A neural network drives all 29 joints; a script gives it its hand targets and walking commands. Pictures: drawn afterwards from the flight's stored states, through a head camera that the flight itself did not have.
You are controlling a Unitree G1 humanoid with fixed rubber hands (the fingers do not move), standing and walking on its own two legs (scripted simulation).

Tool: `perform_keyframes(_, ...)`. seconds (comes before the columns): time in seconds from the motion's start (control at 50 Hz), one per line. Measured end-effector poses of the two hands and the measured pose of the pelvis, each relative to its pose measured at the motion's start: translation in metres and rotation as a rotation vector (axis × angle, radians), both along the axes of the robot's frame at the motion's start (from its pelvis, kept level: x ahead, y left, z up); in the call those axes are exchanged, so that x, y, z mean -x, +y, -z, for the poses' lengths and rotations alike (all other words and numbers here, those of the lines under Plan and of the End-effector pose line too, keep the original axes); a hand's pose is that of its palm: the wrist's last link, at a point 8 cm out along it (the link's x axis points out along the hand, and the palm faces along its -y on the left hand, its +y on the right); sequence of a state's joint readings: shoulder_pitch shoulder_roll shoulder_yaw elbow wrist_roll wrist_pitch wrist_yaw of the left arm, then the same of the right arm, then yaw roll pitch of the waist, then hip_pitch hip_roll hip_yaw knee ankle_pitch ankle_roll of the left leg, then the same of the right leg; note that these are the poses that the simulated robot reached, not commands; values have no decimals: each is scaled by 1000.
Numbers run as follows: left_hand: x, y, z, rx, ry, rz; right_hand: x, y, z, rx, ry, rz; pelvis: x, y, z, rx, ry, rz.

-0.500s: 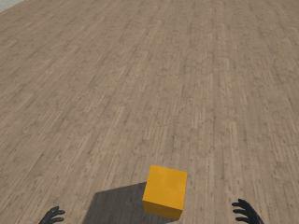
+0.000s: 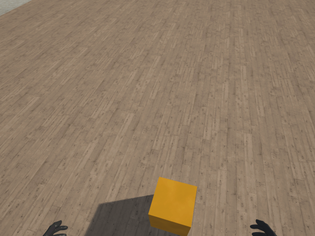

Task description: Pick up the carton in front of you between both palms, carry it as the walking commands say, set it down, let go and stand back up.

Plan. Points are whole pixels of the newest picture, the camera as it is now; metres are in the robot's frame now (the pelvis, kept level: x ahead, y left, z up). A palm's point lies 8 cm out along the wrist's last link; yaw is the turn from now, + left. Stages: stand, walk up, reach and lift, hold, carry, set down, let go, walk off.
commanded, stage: stand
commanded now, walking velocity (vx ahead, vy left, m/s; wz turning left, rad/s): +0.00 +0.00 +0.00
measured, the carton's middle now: (172, 207) +0.38 -0.06 -0.64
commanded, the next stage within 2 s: none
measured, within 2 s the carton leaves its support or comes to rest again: neither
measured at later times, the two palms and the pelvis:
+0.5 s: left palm out of the picture +0.08 +0.31 -0.08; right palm out of the picture +0.07 -0.30 -0.11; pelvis -0.02 +0.00 +0.01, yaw +0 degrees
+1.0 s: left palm out of the picture +0.07 +0.32 -0.09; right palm out of the picture +0.05 -0.30 -0.11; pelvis -0.03 +0.00 +0.01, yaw +0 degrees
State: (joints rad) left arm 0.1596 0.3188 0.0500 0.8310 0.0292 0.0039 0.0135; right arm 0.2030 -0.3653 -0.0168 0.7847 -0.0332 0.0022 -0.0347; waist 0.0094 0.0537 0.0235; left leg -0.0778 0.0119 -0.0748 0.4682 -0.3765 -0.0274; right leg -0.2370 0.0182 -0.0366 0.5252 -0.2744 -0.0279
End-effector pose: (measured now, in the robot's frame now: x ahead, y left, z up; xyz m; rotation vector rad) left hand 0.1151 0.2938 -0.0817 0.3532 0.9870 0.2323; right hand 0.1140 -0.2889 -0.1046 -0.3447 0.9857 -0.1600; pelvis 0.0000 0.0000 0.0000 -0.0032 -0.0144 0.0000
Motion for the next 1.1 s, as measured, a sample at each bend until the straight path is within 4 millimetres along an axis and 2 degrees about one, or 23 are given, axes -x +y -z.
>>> perform_keyframes(0.32, 27, 13, 0, -8, 55, -25, 33, -6, 0, 12, 64, 14, 14, 1, -5, -2, -20, 0)
perform_keyframes(0.56, 43, 18, 3, -8, 99, -35, 49, -9, 1, 17, 100, 23, 22, 2, -7, -4, -26, 3)
perform_keyframes(1.1, 48, 22, 4, -12, 131, -34, 61, -15, 0, 24, 140, 44, 27, 3, -10, -6, -27, 8)
